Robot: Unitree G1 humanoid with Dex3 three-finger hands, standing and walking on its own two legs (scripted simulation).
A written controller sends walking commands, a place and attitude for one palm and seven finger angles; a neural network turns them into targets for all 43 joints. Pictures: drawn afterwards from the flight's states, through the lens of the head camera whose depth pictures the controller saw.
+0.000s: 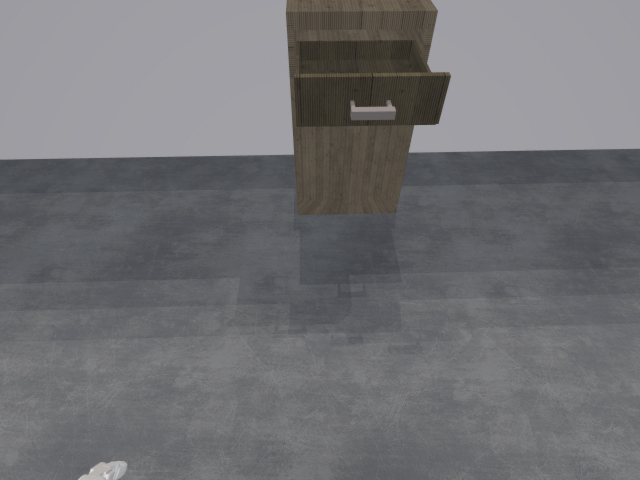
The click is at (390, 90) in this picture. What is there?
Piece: drawer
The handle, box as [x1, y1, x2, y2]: [350, 100, 395, 119]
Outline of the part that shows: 395,109 394,106 391,105 390,100 387,100 386,107 355,107 353,101 350,101 351,119 394,119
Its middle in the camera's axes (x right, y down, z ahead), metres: +0.13 -0.34 +1.01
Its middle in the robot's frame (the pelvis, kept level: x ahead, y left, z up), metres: +0.99 -0.08 -0.05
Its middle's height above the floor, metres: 0.72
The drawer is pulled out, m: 0.30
